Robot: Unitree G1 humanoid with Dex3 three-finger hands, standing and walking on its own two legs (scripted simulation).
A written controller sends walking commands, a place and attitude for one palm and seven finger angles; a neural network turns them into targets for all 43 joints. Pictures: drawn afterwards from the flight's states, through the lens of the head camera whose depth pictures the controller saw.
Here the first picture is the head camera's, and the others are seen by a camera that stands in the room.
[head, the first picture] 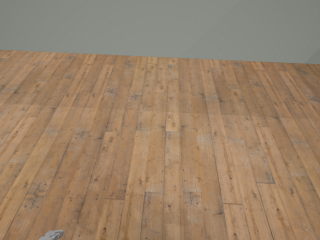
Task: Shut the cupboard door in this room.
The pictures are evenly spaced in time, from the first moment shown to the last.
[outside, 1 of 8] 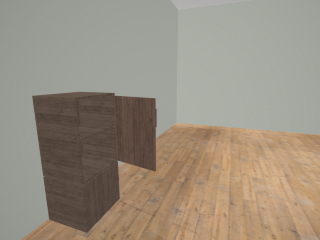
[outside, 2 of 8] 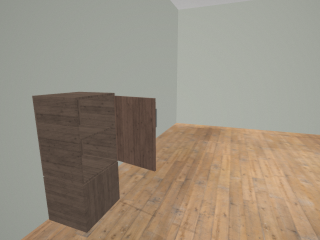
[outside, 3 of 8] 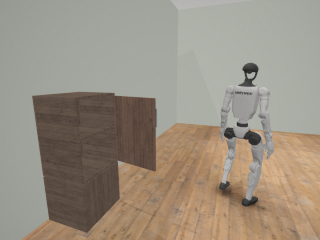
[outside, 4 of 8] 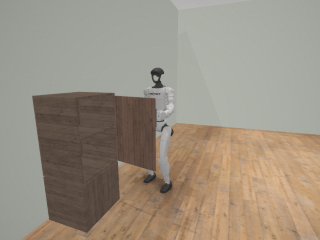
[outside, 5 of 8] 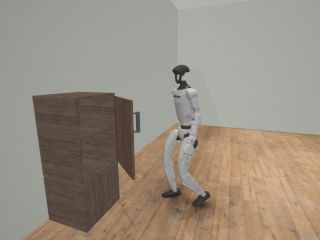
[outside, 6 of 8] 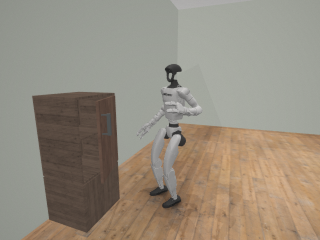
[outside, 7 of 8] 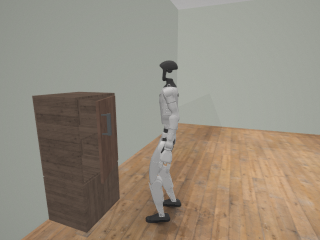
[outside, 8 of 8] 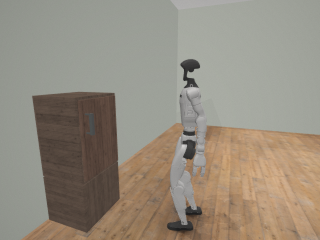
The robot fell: no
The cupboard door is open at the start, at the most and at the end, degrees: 79 79 0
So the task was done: yes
